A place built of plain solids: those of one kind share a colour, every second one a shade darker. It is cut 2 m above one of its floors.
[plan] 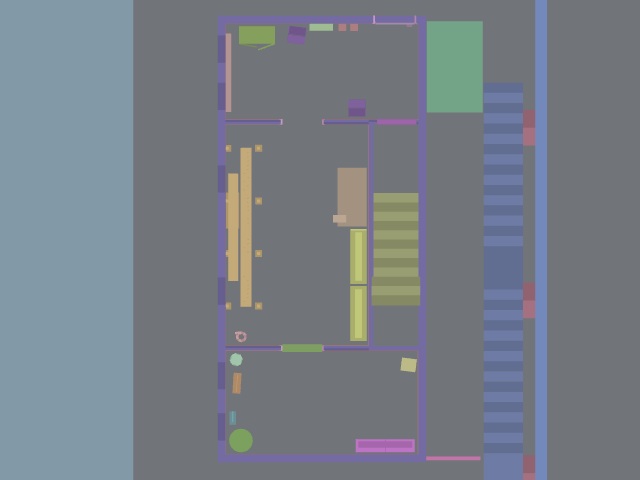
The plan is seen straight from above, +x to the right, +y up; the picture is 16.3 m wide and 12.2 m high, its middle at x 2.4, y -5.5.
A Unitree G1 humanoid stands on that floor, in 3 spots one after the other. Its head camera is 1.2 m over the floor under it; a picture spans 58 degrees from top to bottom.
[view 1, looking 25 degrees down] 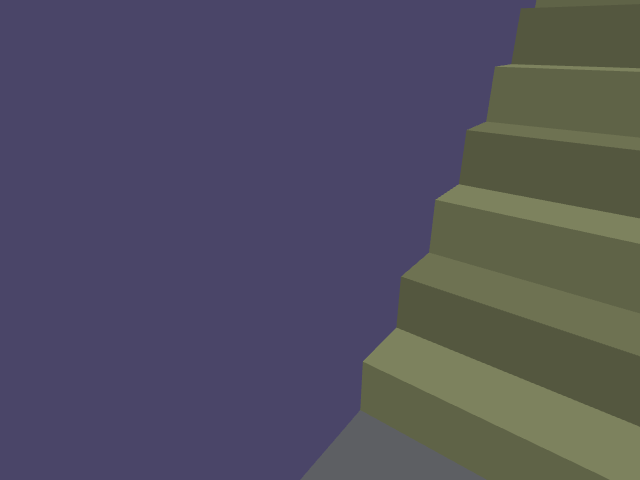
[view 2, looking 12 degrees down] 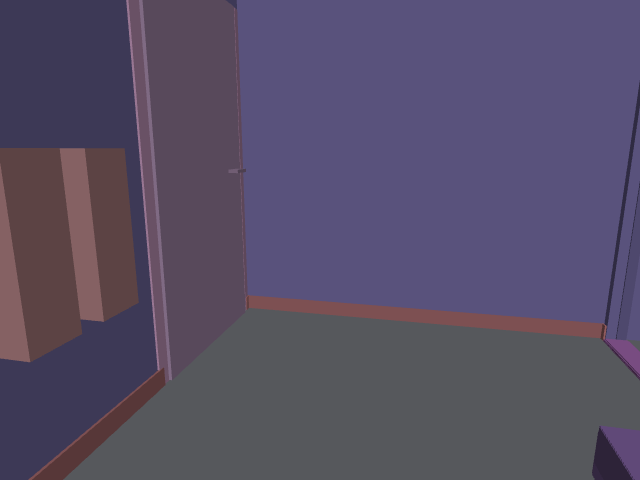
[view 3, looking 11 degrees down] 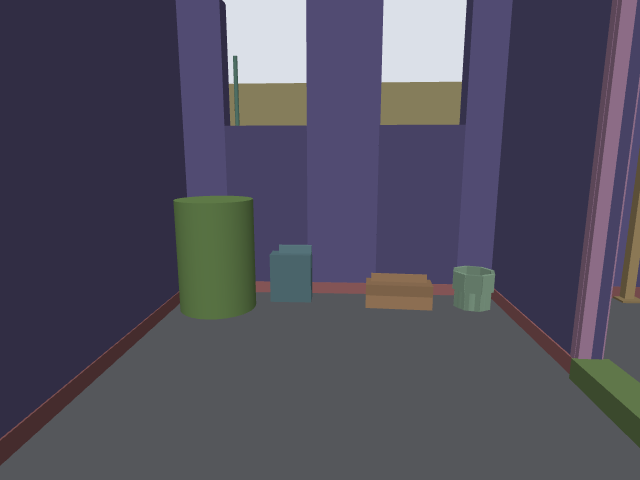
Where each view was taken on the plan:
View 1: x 4.33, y -3.31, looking -53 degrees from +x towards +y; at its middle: wall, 1.05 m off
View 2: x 1.95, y -1.25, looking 13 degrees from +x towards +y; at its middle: wall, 3.10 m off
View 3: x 3.70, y -9.60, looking -177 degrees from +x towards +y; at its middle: wall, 3.78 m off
